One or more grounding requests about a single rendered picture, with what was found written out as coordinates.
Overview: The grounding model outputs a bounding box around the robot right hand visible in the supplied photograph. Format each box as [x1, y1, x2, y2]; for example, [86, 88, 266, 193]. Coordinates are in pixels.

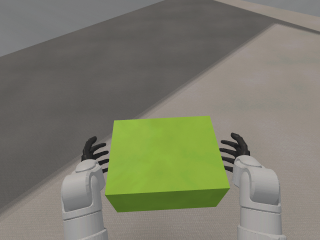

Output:
[219, 132, 250, 172]

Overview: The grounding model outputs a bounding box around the robot left hand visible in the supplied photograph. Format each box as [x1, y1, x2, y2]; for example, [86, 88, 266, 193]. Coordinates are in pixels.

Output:
[81, 136, 109, 173]

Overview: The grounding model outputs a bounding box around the carton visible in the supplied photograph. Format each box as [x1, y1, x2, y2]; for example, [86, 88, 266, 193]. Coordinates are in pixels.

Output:
[105, 115, 230, 213]

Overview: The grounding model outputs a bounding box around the robot left forearm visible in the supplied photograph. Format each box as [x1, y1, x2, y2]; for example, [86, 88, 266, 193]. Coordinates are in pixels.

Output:
[60, 159, 109, 240]

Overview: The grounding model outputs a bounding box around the robot right forearm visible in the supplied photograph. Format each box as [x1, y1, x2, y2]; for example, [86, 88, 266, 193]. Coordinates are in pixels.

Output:
[232, 155, 287, 240]

